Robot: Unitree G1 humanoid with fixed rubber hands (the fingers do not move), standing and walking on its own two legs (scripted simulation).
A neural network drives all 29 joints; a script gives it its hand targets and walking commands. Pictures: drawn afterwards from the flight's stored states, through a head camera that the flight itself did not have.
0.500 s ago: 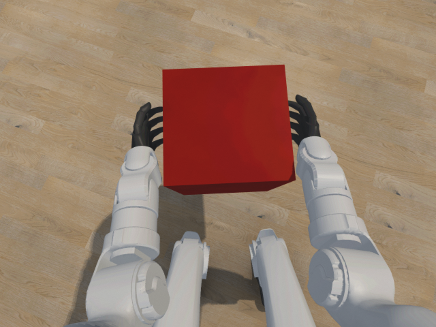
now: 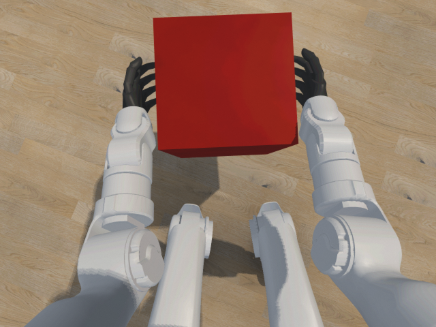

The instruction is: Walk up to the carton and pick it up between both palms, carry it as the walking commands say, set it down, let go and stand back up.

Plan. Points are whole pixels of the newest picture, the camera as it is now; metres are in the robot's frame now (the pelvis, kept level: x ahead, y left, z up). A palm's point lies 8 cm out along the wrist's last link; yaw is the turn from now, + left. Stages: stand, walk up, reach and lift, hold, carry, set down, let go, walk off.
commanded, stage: set down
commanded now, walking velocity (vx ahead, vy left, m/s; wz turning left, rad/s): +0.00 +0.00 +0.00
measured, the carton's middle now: (223, 102) +0.50 +0.01 -0.17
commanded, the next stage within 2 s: none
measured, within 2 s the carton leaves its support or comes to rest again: neither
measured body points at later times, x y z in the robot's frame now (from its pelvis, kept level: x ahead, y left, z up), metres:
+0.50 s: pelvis -0.01 +0.00 -0.06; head +0.32 -0.01 +0.25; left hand +0.51 +0.16 -0.19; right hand +0.52 -0.14 -0.20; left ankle +0.10 +0.14 -0.47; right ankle +0.10 -0.13 -0.47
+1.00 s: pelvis -0.01 +0.00 -0.11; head +0.35 +0.00 +0.17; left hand +0.52 +0.16 -0.26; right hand +0.54 -0.14 -0.27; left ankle +0.09 +0.13 -0.47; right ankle +0.10 -0.13 -0.47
